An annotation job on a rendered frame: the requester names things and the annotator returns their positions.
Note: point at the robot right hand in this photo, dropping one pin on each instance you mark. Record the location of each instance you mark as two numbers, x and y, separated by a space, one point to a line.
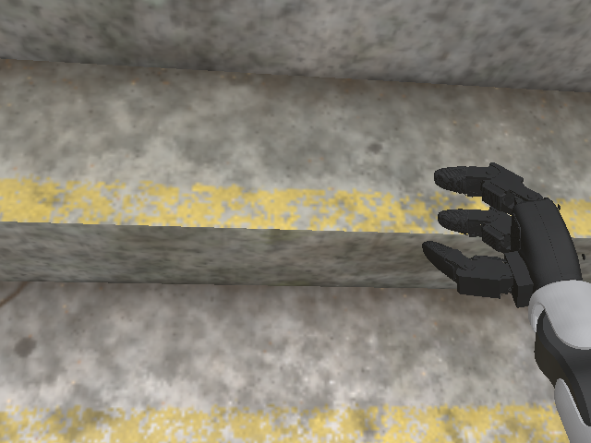
537 246

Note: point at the right robot forearm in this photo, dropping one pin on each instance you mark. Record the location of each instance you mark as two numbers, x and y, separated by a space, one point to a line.
560 315

